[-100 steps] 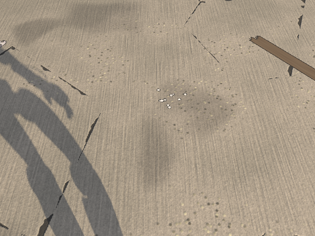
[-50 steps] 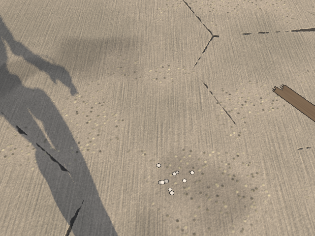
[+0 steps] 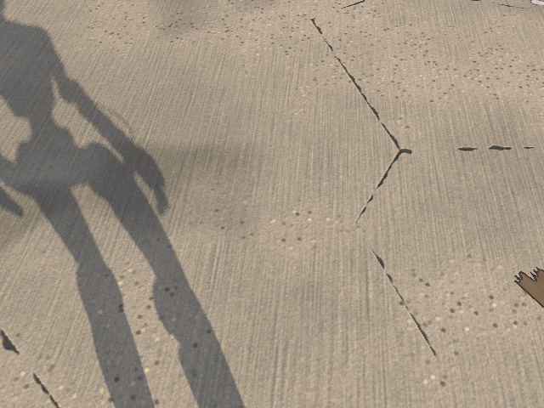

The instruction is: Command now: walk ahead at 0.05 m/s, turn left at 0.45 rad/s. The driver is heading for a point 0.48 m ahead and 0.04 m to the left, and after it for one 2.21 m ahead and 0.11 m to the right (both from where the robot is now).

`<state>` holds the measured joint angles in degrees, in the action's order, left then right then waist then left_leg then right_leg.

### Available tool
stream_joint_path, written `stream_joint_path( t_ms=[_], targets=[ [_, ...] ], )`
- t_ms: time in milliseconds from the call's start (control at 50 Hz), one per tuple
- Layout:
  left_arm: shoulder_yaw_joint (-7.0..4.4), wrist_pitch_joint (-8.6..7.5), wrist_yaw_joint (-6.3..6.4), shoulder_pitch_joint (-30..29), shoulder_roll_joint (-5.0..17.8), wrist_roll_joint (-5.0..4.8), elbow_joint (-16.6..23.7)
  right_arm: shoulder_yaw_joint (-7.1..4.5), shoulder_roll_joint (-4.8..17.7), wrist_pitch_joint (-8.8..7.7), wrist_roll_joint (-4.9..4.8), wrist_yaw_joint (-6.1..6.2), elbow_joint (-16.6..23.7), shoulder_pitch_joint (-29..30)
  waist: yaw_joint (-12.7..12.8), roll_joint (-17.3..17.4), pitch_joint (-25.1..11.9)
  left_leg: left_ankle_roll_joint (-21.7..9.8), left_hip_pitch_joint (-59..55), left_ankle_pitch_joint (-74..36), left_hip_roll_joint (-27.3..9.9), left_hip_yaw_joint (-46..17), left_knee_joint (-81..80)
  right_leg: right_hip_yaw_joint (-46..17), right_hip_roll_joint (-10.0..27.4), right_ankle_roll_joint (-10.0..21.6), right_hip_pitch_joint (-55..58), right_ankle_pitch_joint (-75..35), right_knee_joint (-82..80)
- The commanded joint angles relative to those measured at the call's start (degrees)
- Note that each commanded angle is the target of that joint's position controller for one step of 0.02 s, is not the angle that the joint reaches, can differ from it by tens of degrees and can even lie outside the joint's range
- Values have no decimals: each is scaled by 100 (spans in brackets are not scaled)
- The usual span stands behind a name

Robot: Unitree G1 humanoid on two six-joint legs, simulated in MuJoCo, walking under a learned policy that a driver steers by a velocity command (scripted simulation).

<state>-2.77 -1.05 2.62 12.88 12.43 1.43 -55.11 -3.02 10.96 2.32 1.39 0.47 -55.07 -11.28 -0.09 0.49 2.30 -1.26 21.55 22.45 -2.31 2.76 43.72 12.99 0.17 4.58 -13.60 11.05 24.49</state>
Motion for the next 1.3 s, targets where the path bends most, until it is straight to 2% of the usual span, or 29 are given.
stream_joint_path(
  t_ms=[20,60,80,100,120,140,160,220,420,500,540,560,580,600,640,720,820,860,900,960,1000,1040,1100,1120,1140,1160,1180,1200,1300],
  targets=[
    [-243,68,53,268,951,5,200,-77,347,-65,-47,-2,367,-139,74,-584,-384,-82,-80,201,75,171,-424,-1263,1893,826,556,-1375,-522],
    [-295,136,49,204,1033,-2,208,-80,354,-139,-49,-4,386,-377,-105,-433,-416,-213,-734,-679,155,146,-1589,-955,1768,401,308,-1188,59],
    [-291,173,14,331,911,21,207,-150,645,-196,-11,20,391,-458,-92,140,-359,-358,-1055,-1123,-152,-511,-2422,-610,1464,-14,-49,-529,787],
    [-188,198,-24,329,437,-49,515,-334,1440,-224,28,70,527,-447,66,1645,-324,-965,-1595,-3099,-1661,-2612,-2716,-78,458,-519,-1390,1503,2079],
    [-182,284,58,-325,545,-52,674,-400,1518,-194,12,71,425,-840,-384,1280,-114,-1682,-1410,-4259,-2007,-2871,-2722,-735,-22,-616,-1909,2557,3104],
    [-186,335,42,-285,570,-63,671,-373,1362,-171,-25,91,406,-839,-206,642,-117,-1741,-1387,-4278,-1703,-2412,-2601,-1131,98,-643,-1946,2264,3623],
    [-187,320,9,-232,543,-103,638,-336,1214,-143,-60,103,492,-479,-43,462,-71,-1534,-1313,-3948,-1322,-2017,-2573,-1289,150,-633,-1969,1780,3674],
    [-253,270,-62,-119,761,25,619,-276,1003,-107,-114,85,766,16,91,519,-409,-1286,-1633,-4185,-835,-1670,-2454,-1344,100,-654,-1954,1154,3812],
    [-144,378,-38,-249,583,-86,729,-182,1098,-165,0,87,659,-279,-150,608,-434,-1284,-1616,-3406,-897,-1834,-2572,-1352,112,-608,-1050,1271,2194],
    [-112,336,2,-28,552,-137,633,-121,1101,-140,15,69,607,-24,-68,636,-381,-1149,-1253,-3216,-849,-1947,-2477,-1270,-20,-454,-188,1228,1140],
    [-63,266,19,331,425,-113,468,-77,1058,-112,-55,87,559,158,204,424,-339,-827,-943,-2876,-665,-1875,-2260,-1208,-36,-362,651,103,-420],
    [-65,186,40,351,568,-27,448,-16,878,-132,-73,82,554,61,121,105,-372,-515,-606,-2297,-478,-1820,-2141,-1747,408,-291,1135,-348,-920],
    [-70,104,44,396,888,79,490,51,616,-146,-85,73,531,-242,-78,-708,-564,-285,-350,-1177,-2,-1351,-1547,-2844,1471,-94,1479,-924,-1244],
    [-65,96,-19,-162,1031,-10,536,31,659,-81,-137,98,467,-197,-217,-1247,-142,-175,-721,-197,482,-870,-1715,-3013,1824,437,322,-1594,-1108],
    [60,29,-94,-531,633,-30,574,35,733,-65,-84,83,269,-122,-274,-876,-102,-149,-1378,-901,321,-936,-2032,-2514,1303,255,34,-936,-1085],
    [54,39,-67,-105,711,-105,333,42,840,-157,-67,29,-9,-124,-86,-530,-22,-68,-1434,-1694,44,-1111,-2444,-2151,729,-114,203,184,-1165],
    [80,47,-72,60,616,-89,77,102,705,-210,-80,88,-365,-172,-9,-86,64,-45,-1211,-1708,-34,-1198,-2717,-2009,624,-100,501,64,-969],
    [89,42,-85,129,598,-79,-22,125,670,-219,-82,99,-483,-233,19,-75,-94,-60,-1246,-1314,12,-1159,-2733,-2001,575,-88,571,592,-1024],
    [-17,103,-101,237,854,-69,-86,94,745,-196,-45,94,-483,-230,78,-319,44,-170,-816,13,344,-859,-2216,-2205,549,97,464,2263,-1106],
    [-125,165,-115,550,1019,-72,-213,135,528,-223,75,-7,-313,-35,179,-864,598,-215,156,222,466,-241,-883,-3374,1459,706,347,3729,-1831],
    [-135,96,-141,499,918,-36,-217,120,580,-321,78,-64,-229,-11,108,-678,638,-212,354,130,167,-248,-303,-3555,1733,865,334,3155,-2006],
    [-162,8,-177,304,950,-43,-169,103,594,-422,40,-124,-227,-176,-41,-606,515,-259,148,164,101,-180,-545,-3113,1537,770,375,2599,-1877],
    [-185,-28,-234,-31,912,-92,-101,77,471,-525,-8,-90,-562,-1106,-483,-465,481,-354,-1885,-487,497,225,-1949,-2221,872,506,-877,2494,-1012],
    [-137,-56,-246,-141,728,-55,-14,26,643,-563,33,-40,-708,-1597,-642,44,456,-417,-2542,-8,177,-401,-2426,-1842,550,375,-1489,2342,-126],
    [11,-105,-298,-249,209,-72,188,-74,1121,-613,71,19,-779,-2244,-808,1421,160,-748,-3108,1727,-1268,-2734,-3589,-997,-143,98,-2309,2044,1797],
    [-35,-120,-325,-344,414,17,318,-168,1481,-583,39,7,-904,-2444,-749,1505,475,-1201,-2712,2623,-1977,-4085,-4111,-1183,-363,170,-2972,2187,2871],
    [-79,-143,-363,-443,634,38,323,-113,1217,-589,57,15,-708,-1822,-415,667,836,-1183,-2258,2442,-1894,-3668,-4001,-1653,-11,246,-3054,1585,3446],
    [-70,-186,-433,-289,565,-25,217,-58,1010,-649,25,7,-528,-1372,-186,372,786,-977,-2092,1818,-1589,-3030,-3976,-1802,117,249,-2908,1023,3508],
    [-54,-114,-524,-185,366,23,68,79,605,-863,-25,67,-591,-1614,-66,286,329,-557,-2539,-1709,-1000,-879,-3768,-1498,241,-54,-2868,-78,3726]
  ],
)
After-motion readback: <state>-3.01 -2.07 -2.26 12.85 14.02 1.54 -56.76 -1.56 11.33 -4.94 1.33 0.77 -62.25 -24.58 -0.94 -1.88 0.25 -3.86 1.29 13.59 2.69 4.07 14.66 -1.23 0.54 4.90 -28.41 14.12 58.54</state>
